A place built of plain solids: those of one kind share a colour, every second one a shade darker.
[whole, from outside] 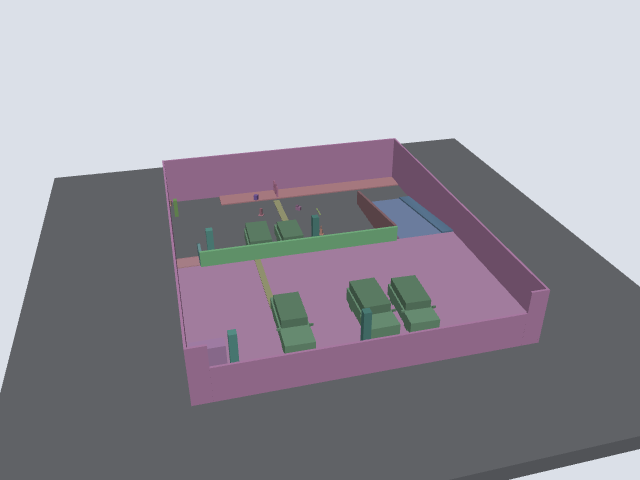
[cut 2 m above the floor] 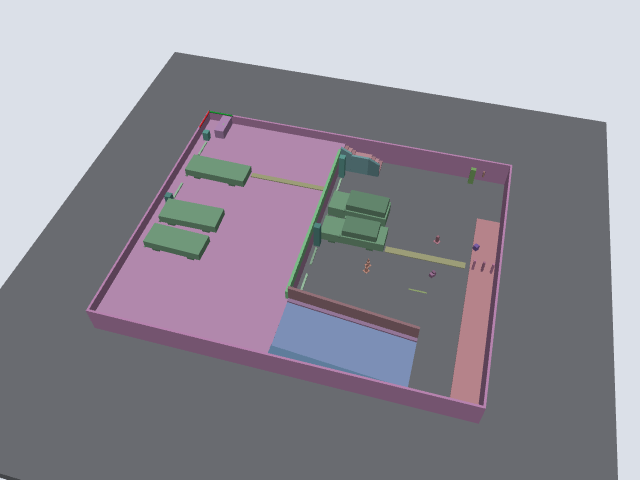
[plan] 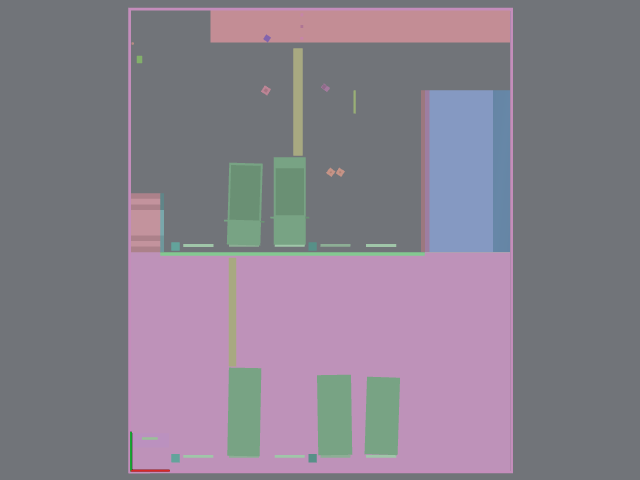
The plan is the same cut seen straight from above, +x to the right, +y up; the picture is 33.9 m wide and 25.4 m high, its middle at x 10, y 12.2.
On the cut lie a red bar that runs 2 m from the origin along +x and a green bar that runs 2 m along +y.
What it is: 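An open-sided split-level car park deck of the 2000s; 20.1 x 24.3 m, two half-decks side by side, the upper one 1.24 m above the lower, 2.52 m to the soffit over the upper one; a stair core of 8 risers of 0.155 m and treads of 0.29 m with a mid landing; a car ramp of 1 in 6.9; drive aisles of 6.29 and 6.36 m, bays of 2.42 x 4.8 m, a walkway of 1.69 m with a kerb of about 0.12 m, a stair door of 0.92 x 2.1 m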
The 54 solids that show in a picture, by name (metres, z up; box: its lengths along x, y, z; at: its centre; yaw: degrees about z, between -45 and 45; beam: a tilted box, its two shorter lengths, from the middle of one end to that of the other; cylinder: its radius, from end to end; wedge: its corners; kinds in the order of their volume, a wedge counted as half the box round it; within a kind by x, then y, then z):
{
 "upper_deck_1": {"box": [20.06, 11.56, 1.29], "at": [10.03, 5.78, 0.59]},
 "wall_1": {"box": [0.15, 24.64, 3.84], "at": [-0.07, 12.17, 1.87]},
 "wall_2": {"box": [1.15, 0.15, 3.84], "at": [0.42, -0.07, 1.87]},
 "wall_3": {"box": [18.06, 0.15, 2.38], "at": [10.03, -0.07, 1.14]},
 "wall_4": {"box": [20.36, 0.15, 3.84], "at": [10.03, 24.41, 1.87]},
 "wall_5": {"box": [1.15, 0.15, 3.84], "at": [19.64, -0.07, 1.87]},
 "wall_6": {"box": [0.15, 24.64, 3.84], "at": [20.14, 12.17, 1.87]},
 "car_1": {"box": [1.72, 4.67, 0.71], "at": [5.99, 3.1, 1.77], "yaw": -1.1},
 "car_2": {"box": [1.52, 2.56, 0.54], "at": [6.0, 3.62, 2.39], "yaw": -1.1},
 "car_3": {"box": [1.78, 4.34, 0.87], "at": [6.02, 14.1, 0.61], "yaw": -1.7},
 "car_4": {"box": [1.58, 2.9, 0.54], "at": [6.04, 14.7, 1.31], "yaw": -1.7},
 "car_5": {"box": [1.7, 4.63, 0.73], "at": [8.4, 14.26, 0.54]},
 "car_6": {"box": [1.5, 2.5, 0.53], "at": [8.4, 14.75, 1.17]},
 "car_7": {"box": [1.6, 2.79, 0.57], "at": [10.76, 3.5, 2.57], "yaw": 0.9},
 "car_8": {"box": [1.8, 4.25, 0.87], "at": [10.77, 2.94, 1.85], "yaw": 0.9},
 "car_9": {"box": [1.75, 4.1, 0.75], "at": [13.3, 2.89, 1.79], "yaw": -1.8},
 "car_10": {"box": [1.55, 2.7, 0.53], "at": [13.31, 3.41, 2.44], "yaw": -1.8},
 "car_ramp_1": {"wedge": [[15.55, 11.56, -0.05], [15.55, 11.56, 1.24], [15.55, 20.12, -0.05], [15.55, 20.12, 0.0], [20.06, 11.56, -0.05], [20.06, 11.56, 1.24], [20.06, 20.12, -0.05], [20.06, 20.12, 0.0]]},
 "stair_step_1": {"box": [1.55, 0.34, 1.13], "at": [0.78, 11.68, 0.52]},
 "stair_step_2": {"box": [1.55, 0.64, 0.98], "at": [0.78, 11.83, 0.44]},
 "stair_step_3": {"box": [1.55, 0.93, 0.82], "at": [0.78, 11.98, 0.36]},
 "stair_step_4": {"box": [1.55, 2.28, 0.67], "at": [0.78, 12.65, 0.28]},
 "stair_step_5": {"box": [1.55, 2.58, 0.51], "at": [0.78, 12.8, 0.21]},
 "stair_step_6": {"box": [1.55, 2.87, 0.36], "at": [0.78, 12.95, 0.13]},
 "stair_step_7": {"box": [1.55, 3.16, 0.2], "at": [0.78, 13.09, 0.05]},
 "ramp_footway_1": {"wedge": [[19.16, 11.56, -0.05], [19.16, 11.56, 1.36], [19.16, 20.12, -0.05], [19.16, 20.12, 0.12], [20.06, 11.56, -0.05], [20.06, 11.56, 1.36], [20.06, 20.12, -0.05], [20.06, 20.12, 0.12]]},
 "walkway_1": {"box": [15.86, 1.69, 0.15], "at": [12.13, 23.5, 0.03]},
 "split_parapet_1": {"box": [14.0, 0.2, 1.17], "at": [8.55, 11.46, 1.77]},
 "column_1": {"box": [0.45, 0.45, 2.57], "at": [2.35, 0.65, 2.47]},
 "column_2": {"box": [0.45, 0.45, 3.81], "at": [2.35, 11.86, 1.85]},
 "column_3": {"box": [0.45, 0.45, 2.57], "at": [9.61, 0.65, 2.47]},
 "column_4": {"box": [0.45, 0.45, 3.81], "at": [9.61, 11.86, 1.85]},
 "ramp_guard_1": {"wedge": [[15.35, 11.56, -0.05], [15.35, 11.56, 2.41], [15.35, 20.12, -0.05], [15.35, 20.12, 1.17], [15.55, 11.56, -0.05], [15.55, 11.56, 2.41], [15.55, 20.12, -0.05], [15.55, 20.12, 1.17]]},
 "bike_hold_1": {"box": [1.92, 0.76, 1.29], "at": [1.05, 1.6, 1.83]},
 "ramp_kerb_1": {"wedge": [[15.55, 11.56, -0.05], [15.55, 11.56, 1.36], [15.55, 20.12, -0.05], [15.55, 20.12, 0.12], [15.8, 11.56, -0.05], [15.8, 11.56, 1.36], [15.8, 20.12, -0.05], [15.8, 20.12, 0.12]]},
 "stair_guard_1": {"wedge": [[1.55, 11.56, -0.05], [1.55, 11.56, 2.29], [1.55, 12.44, -0.05], [1.55, 12.44, 1.82], [1.75, 11.56, -0.05], [1.75, 11.56, 2.29], [1.75, 12.44, -0.05], [1.75, 12.44, 1.82]]},
 "stair_guard_2": {"wedge": [[1.55, 13.79, -0.05], [1.55, 13.79, 1.67], [1.55, 14.67, -0.05], [1.55, 14.67, 1.2], [1.75, 13.79, -0.05], [1.75, 13.79, 1.67], [1.75, 14.67, -0.05], [1.75, 14.67, 1.2]]},
 "stair_guard_3": {"box": [0.2, 1.35, 1.72], "at": [1.65, 13.12, 0.81]},
 "hump_1": {"box": [0.4, 5.76, 0.12], "at": [5.37, 8.38, 1.25]},
 "hump_2": {"box": [0.51, 5.69, 0.11], "at": [8.84, 19.5, 0.01]},
 "wheelstop_1": {"box": [1.6, 0.15, 0.15], "at": [3.56, 0.75, 1.26]},
 "wheelstop_2": {"box": [1.6, 0.15, 0.15], "at": [3.56, 11.91, 0.03]},
 "wheelstop_3": {"box": [1.6, 0.15, 0.15], "at": [5.98, 0.75, 1.26]},
 "wheelstop_4": {"box": [1.6, 0.15, 0.15], "at": [5.98, 11.91, 0.03]},
 "wheelstop_5": {"box": [1.6, 0.15, 0.15], "at": [8.4, 0.75, 1.26]},
 "wheelstop_6": {"box": [1.6, 0.15, 0.15], "at": [8.4, 11.91, 0.03]},
 "wheelstop_7": {"box": [1.6, 0.15, 0.15], "at": [10.82, 0.75, 1.26]},
 "wheelstop_8": {"box": [1.6, 0.15, 0.15], "at": [10.82, 11.91, 0.03]},
 "wheelstop_9": {"box": [1.6, 0.15, 0.15], "at": [13.24, 0.75, 1.26]},
 "wheelstop_10": {"box": [1.6, 0.15, 0.15], "at": [13.24, 11.91, 0.03]},
 "pay_station_1": {"box": [0.3, 0.4, 1.5], "at": [0.45, 21.75, 0.7]},
 "bike_1": {"box": [0.83, 0.13, 0.26], "at": [1.0, 1.7, 2.06]},
 "traffic_cone_1": {"box": [0.4, 0.4, 0.08], "at": [7.14, 20.11, -0.01], "yaw": -32.3},
 "cable_cover_1": {"box": [0.11, 1.24, 0.08], "at": [11.83, 19.5, -0.02]}
}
